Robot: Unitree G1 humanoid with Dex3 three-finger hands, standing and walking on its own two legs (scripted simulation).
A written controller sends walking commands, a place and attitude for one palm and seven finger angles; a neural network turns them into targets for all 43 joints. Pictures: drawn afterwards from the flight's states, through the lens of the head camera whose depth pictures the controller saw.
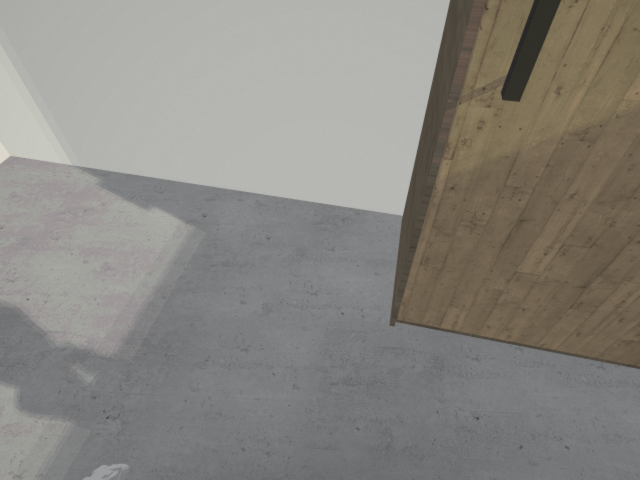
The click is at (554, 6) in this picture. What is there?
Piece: wardrobe's sliding door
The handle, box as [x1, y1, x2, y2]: [501, 0, 560, 101]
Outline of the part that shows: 560,0 534,0 501,91 502,99 519,101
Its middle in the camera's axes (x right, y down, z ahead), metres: +0.33 -0.34 +0.59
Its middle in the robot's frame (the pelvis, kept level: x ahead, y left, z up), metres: +0.72 -0.29 +0.27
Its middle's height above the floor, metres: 1.04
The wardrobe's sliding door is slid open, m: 0.00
